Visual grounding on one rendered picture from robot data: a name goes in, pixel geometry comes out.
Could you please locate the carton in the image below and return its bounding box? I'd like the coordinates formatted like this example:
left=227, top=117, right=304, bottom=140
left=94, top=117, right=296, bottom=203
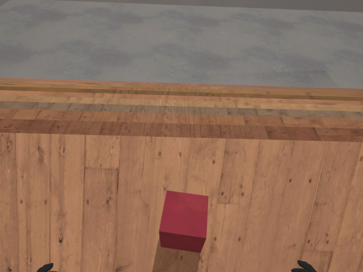
left=159, top=190, right=209, bottom=253

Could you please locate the robot right hand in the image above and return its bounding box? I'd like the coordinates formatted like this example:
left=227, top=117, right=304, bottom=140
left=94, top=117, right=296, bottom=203
left=291, top=260, right=317, bottom=272

